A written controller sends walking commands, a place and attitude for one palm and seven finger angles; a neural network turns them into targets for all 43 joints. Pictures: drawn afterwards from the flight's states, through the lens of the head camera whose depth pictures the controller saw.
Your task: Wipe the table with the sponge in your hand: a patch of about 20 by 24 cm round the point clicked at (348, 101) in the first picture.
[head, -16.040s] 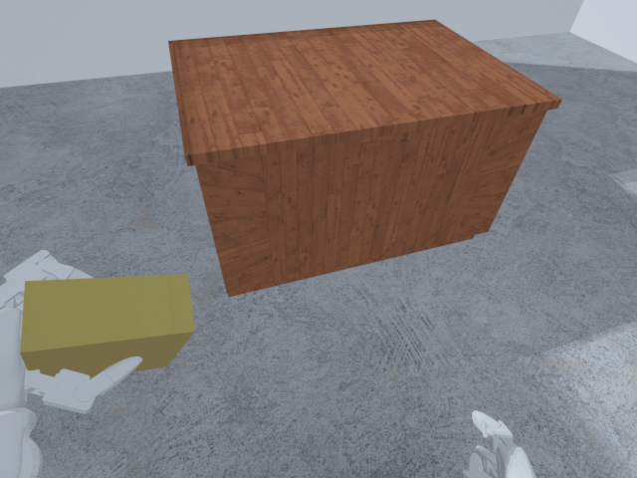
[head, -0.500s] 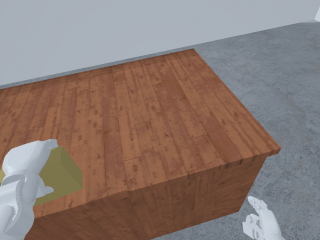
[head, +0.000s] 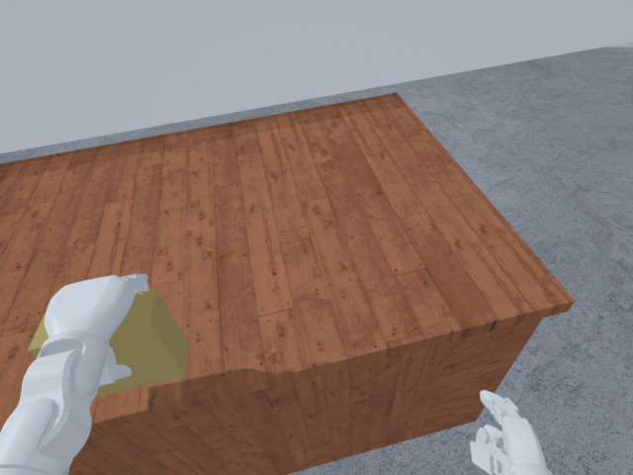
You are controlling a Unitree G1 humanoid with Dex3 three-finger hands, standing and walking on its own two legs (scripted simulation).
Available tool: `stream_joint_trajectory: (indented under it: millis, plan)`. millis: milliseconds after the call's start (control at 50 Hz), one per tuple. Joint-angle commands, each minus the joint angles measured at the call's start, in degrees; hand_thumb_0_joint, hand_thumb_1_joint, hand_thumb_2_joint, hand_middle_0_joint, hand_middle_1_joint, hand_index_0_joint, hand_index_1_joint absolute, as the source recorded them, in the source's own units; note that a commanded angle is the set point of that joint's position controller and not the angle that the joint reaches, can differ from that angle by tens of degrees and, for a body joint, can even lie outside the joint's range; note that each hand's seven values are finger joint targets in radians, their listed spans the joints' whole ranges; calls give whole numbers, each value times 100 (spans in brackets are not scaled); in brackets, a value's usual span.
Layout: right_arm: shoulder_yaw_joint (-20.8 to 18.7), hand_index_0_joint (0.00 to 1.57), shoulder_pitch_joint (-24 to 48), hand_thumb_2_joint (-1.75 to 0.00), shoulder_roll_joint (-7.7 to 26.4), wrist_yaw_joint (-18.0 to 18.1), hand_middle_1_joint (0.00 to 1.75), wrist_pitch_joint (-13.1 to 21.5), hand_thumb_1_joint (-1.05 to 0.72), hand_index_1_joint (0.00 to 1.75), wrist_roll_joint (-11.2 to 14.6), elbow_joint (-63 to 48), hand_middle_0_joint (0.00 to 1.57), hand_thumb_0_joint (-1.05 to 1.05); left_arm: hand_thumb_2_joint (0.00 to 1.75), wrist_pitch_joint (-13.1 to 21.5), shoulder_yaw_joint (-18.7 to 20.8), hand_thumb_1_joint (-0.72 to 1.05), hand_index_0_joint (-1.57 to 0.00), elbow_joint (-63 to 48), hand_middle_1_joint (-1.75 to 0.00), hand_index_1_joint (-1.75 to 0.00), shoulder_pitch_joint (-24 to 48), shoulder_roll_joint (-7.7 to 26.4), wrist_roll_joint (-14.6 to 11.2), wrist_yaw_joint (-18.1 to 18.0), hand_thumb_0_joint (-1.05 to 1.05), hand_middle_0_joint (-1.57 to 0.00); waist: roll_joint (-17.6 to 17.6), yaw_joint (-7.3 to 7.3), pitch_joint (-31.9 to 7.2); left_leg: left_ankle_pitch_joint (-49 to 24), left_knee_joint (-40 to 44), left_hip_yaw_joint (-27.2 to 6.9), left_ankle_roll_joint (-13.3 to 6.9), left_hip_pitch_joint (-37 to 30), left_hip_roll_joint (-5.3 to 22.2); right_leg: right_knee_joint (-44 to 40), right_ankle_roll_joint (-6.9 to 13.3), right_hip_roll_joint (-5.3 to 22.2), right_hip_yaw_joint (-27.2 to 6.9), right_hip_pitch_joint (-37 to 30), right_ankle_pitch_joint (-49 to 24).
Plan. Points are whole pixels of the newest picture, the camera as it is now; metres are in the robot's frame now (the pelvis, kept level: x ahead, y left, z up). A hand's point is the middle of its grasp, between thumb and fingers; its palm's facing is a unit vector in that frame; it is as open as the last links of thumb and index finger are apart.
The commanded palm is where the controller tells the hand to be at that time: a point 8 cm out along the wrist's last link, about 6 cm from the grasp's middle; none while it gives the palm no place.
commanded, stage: move the sponge above the wiping area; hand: left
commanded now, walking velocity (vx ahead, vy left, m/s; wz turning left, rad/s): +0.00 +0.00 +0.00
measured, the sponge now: (125, 354) +0.23 +0.31 +0.02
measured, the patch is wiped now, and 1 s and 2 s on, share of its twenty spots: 0.00 0.00 0.00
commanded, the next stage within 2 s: none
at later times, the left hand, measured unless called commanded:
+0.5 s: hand (114, 322) +0.26 +0.33 +0.05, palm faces -0.12 -0.04 -0.99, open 9.6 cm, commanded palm +0.24 +0.34 +0.12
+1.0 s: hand (99, 318) +0.25 +0.34 +0.07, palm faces +0.01 +0.00 -1.00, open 9.6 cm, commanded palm +0.23 +0.34 +0.12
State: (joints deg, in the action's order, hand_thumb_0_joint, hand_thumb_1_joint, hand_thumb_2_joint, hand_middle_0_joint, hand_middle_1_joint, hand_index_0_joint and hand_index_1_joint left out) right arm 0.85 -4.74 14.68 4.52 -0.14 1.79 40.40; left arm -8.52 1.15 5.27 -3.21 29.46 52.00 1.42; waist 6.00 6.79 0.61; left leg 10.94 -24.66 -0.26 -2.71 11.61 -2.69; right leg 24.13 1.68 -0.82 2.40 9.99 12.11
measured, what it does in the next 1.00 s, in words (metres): stands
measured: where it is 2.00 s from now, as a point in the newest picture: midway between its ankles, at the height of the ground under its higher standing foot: outside the picture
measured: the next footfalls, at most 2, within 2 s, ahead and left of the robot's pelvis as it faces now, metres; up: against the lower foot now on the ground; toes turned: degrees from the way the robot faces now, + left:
none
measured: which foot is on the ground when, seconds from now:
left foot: down 0.00-1.00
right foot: down 0.00-1.00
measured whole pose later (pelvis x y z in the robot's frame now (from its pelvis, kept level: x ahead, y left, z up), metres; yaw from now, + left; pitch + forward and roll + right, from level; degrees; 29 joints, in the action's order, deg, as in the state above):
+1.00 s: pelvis +0.01 -0.01 +0.00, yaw +0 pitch +0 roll -1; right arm -1.3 -6.2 14.2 4.7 -0.7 2.4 42.0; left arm 0.2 7.6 12.4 -1.7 31.9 53.9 -7.5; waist 5.0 6.7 -0.6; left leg 13.7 -29.1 -1.1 -2.0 15.7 -1.7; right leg 26.6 2.4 -1.9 3.1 13.1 13.9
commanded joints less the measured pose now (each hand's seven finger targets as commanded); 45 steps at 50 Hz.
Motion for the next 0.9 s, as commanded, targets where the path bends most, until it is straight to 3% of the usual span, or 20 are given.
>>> stream_joint_trajectory:
  millis: [0,40,60,100,140,200,260,320,340,420,440,460,520,540,560,620,720,800,840,880]
  plan:
    - [-249,20,791,-90,635,62,30,276,-90,30,-28,-796,20,0,130,307,1446,10,-120,-1112,-160,-160,1469,1952,233,-597,0,-120,-59,56,-1098,-884,345,-559,83,-426,134,-317,296,-149,-383,-97,-451]
    - [-243,20,903,-90,651,35,30,240,-90,30,-15,-824,20,0,130,234,1722,10,-120,-1185,-160,-160,1529,2227,261,-752,0,-120,145,133,-1115,-910,355,-598,113,-396,123,-318,359,-187,-583,-129,-448]
    - [-242,20,879,-90,593,26,30,231,-90,30,2,-817,20,0,130,153,1478,10,-120,-1028,-160,-160,1496,1873,208,-807,0,-120,102,100,-1175,-1015,306,-482,103,-389,124,-289,326,-126,-436,-162,-525]
    - [-280,20,829,-90,655,-2,30,175,-90,30,25,-766,20,0,130,-19,1362,10,-120,-735,-160,-160,1342,1731,124,-827,0,-120,110,68,-1139,-1013,305,-436,140,-330,113,-331,309,-115,-398,-126,-536]
    - [-246,20,925,-90,685,-17,30,163,-90,30,57,-817,20,0,130,-186,1386,10,-120,-677,-160,-160,1284,1846,62,-752,0,-120,154,55,-1131,-958,294,-441,125,-320,86,-348,335,-125,-535,-156,-548]
    - [-244,20,832,-90,726,17,30,119,-90,30,103,-792,20,0,130,-306,844,10,-120,-318,-160,-160,1267,1431,-54,-471,0,-120,-278,-149,-1039,-801,243,-360,53,-242,79,-381,237,-84,-342,-78,-565]
    - [-219,20,784,-90,724,84,30,157,-90,30,112,-807,20,0,130,-151,857,10,-120,-228,-160,-160,1531,1632,-37,-267,0,-120,-401,-233,-1003,-552,154,-336,-41,-236,36,-421,209,-83,-397,8,-410]
    - [-271,20,596,-90,761,154,30,212,-90,30,69,-716,20,0,130,323,1068,10,-120,-240,-160,-160,2067,1954,52,-260,0,-120,-392,-286,-1088,-506,72,-350,-85,-303,11,-421,195,-101,-395,140,-371]
    - [-246,20,662,-90,730,177,30,270,-90,30,67,-790,20,0,130,483,1280,10,-120,-490,-160,-160,2275,2229,101,-306,0,-120,-224,-236,-1206,-531,63,-411,-88,-365,12,-402,243,-141,-537,119,-375]
    - [-367,20,383,-90,734,180,30,300,-90,30,16,-604,20,0,130,922,1733,10,-120,-191,-160,-160,2164,2461,259,-679,0,-120,151,-127,-1371,-989,-70,-358,-37,-341,10,-240,276,-98,-419,83,-741]
    - [-366,20,462,-90,741,173,30,304,-90,30,16,-642,20,0,130,932,2075,10,-120,-255,-160,-160,2087,2800,292,-765,0,-120,343,-33,-1422,-1042,-75,-393,-20,-307,-5,-237,337,-135,-583,-5,-787]
    - [-366,20,434,-90,687,160,30,292,-90,30,18,-629,20,0,130,918,1903,10,-120,-188,-160,-160,2037,2518,280,-854,0,-120,331,-53,-1507,-1157,-110,-331,-8,-272,11,-155,308,-80,-454,-56,-908]
    - [-448,20,396,-90,766,76,30,207,-90,30,51,-612,20,0,130,660,1957,10,-120,190,-160,-160,1518,2377,154,-974,0,-120,159,17,-1494,-1337,-157,-290,35,-143,27,-106,307,-54,-454,-99,-1209]
    - [-414,20,482,-90,781,56,30,173,-90,30,70,-649,20,0,130,529,2018,10,-120,288,-160,-160,1422,2452,101,-942,0,-120,108,17,-1422,-1274,-125,-321,43,-44,7,-131,323,-85,-527,-125,-1171]
    - [-419,20,421,-90,783,33,30,140,-90,30,92,-669,20,0,130,417,1777,10,-120,411,-160,-160,1320,2183,11,-900,0,-120,-124,-28,-1436,-1219,-131,-254,29,46,30,-83,264,-41,-417,-181,-1216]
    - [-414,20,458,-90,854,-4,30,58,-90,30,134,-737,20,0,130,147,1487,10,-120,578,-160,-160,840,1962,-151,-654,0,-120,-347,-75,-1291,-1134,-132,-250,1,128,25,-103,217,-21,-401,-189,-1291]
    - [-385,20,487,-90,809,29,30,110,-90,30,121,-835,20,0,130,439,1107,10,-120,-90,-160,-160,1222,1791,-162,-371,0,-120,-427,-256,-1214,-898,-165,-338,-100,-81,22,-199,168,-61,-381,92,-966]
    - [-420,20,411,-90,719,109,30,279,-90,30,22,-799,20,0,130,994,1511,10,-120,-793,-160,-160,1522,2134,23,-690,0,-120,-15,-164,-1424,-1036,-194,-450,-98,-407,76,-135,217,-101,-379,210,-814]
    - [-399,20,500,-90,729,138,30,305,-90,30,1,-770,20,0,130,1089,2055,10,-120,-967,-160,-160,1759,2718,176,-933,0,-120,227,-56,-1498,-1093,-158,-518,-41,-402,77,-125,284,-141,-502,168,-771]
    - [-444,20,462,-90,694,123,30,294,-90,30,11,-657,20,0,130,984,2107,10,-120,-608,-160,-160,1601,2544,268,-1175,0,-120,232,-32,-1334,-1085,-163,-485,14,-317,86,-116,281,-129,-384,271,-651]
